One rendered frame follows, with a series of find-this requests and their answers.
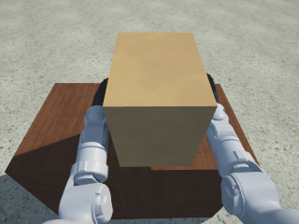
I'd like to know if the robot left hand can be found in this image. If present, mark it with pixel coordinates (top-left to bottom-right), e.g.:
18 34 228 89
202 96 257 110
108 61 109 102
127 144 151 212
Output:
92 78 108 106

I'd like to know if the robot right hand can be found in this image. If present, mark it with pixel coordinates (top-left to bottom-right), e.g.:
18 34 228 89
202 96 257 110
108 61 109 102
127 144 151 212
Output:
206 73 220 104

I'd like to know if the robot right upper arm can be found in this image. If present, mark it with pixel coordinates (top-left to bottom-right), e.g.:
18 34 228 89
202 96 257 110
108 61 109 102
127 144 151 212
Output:
221 172 299 224

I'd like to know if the left robot forearm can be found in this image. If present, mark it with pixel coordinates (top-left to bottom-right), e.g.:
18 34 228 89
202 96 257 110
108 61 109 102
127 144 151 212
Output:
58 105 109 219

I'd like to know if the right robot forearm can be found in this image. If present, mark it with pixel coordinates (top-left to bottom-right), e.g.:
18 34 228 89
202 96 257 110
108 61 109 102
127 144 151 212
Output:
206 103 280 205

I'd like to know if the carton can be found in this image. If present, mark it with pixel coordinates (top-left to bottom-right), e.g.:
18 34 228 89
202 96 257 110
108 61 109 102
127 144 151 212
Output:
103 32 218 167

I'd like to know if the robot left upper arm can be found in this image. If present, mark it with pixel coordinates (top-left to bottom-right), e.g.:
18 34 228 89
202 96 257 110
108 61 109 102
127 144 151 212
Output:
42 182 113 224

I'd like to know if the pedestal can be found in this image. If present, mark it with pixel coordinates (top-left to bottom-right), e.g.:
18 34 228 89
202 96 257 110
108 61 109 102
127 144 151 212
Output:
5 83 261 219

